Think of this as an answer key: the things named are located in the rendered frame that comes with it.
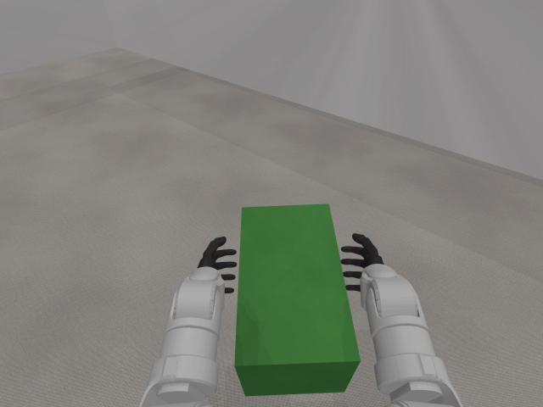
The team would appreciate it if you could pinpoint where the left robot hand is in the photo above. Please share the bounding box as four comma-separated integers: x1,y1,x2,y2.
197,237,237,293

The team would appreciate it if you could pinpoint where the robot left forearm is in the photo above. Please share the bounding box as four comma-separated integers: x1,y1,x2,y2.
139,266,225,407

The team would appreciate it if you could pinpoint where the robot right forearm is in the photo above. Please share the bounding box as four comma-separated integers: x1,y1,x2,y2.
360,264,463,407

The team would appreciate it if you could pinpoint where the right robot hand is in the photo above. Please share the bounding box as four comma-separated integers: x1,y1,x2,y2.
341,233,384,292

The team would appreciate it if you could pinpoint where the carton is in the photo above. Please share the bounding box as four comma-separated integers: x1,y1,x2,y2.
234,203,361,396

